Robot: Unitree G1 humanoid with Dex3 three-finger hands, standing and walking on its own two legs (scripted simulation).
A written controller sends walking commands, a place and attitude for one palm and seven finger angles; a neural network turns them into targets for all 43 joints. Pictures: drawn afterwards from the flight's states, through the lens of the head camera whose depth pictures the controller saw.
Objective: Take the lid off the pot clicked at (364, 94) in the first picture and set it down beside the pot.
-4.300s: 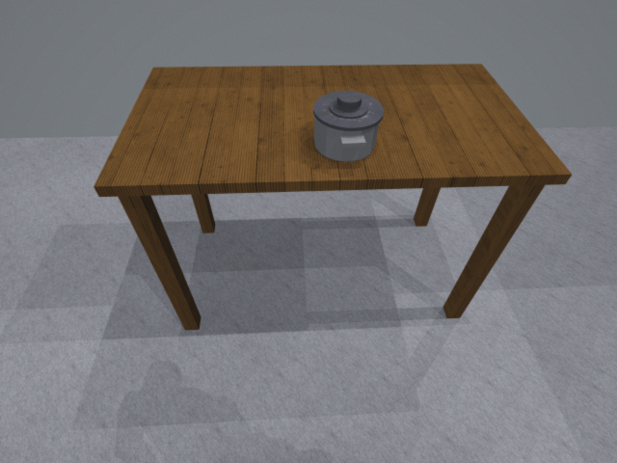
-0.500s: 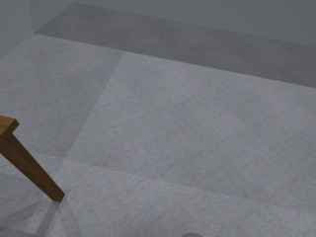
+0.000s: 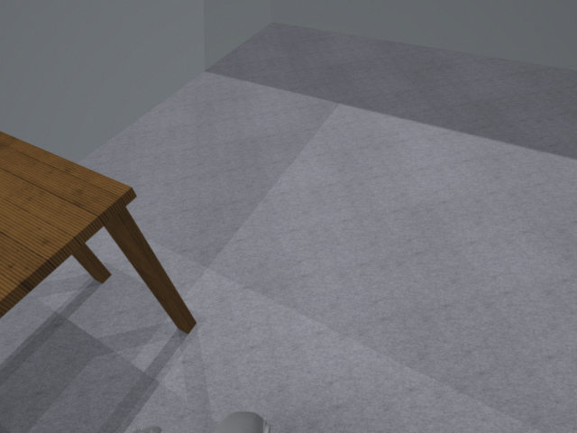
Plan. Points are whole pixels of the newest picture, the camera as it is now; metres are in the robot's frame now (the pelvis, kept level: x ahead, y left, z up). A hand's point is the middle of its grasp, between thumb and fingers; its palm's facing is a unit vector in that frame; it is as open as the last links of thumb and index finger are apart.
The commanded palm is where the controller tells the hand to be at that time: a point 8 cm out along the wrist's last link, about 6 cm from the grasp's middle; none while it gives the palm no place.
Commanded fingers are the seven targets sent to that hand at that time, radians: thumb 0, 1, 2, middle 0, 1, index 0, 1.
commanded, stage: turn to face it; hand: left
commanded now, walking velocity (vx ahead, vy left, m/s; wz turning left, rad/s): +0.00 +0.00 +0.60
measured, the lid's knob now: out of the picture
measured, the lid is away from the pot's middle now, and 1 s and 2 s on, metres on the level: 0.00 0.00 0.00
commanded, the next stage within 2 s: take the last steps up to it in 1.68 s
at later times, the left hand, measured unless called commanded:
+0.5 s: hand out of the picture -0.05 +0.27 -0.18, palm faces +0.39 -0.88 -0.26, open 7.4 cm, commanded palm none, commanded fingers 0.00 0.90 0.90 -0.20 -0.30 -0.20 -0.30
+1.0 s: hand out of the picture -0.03 +0.21 -0.14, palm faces +0.58 -0.76 -0.31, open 7.4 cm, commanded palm none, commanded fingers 0.00 0.90 0.90 -0.20 -0.30 -0.20 -0.30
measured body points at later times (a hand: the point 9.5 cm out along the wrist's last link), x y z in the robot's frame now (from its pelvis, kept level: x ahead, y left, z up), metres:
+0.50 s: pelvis -0.02 +0.05 -0.01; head +0.01 +0.08 +0.44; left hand -0.07 +0.32 -0.16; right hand +0.18 -0.15 -0.13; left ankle -0.03 +0.14 -0.74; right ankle +0.01 -0.11 -0.66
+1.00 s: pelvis +0.00 -0.01 +0.00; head +0.04 -0.03 +0.45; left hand -0.06 +0.25 -0.11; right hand +0.18 -0.21 -0.16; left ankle -0.10 +0.12 -0.65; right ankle +0.06 -0.09 -0.74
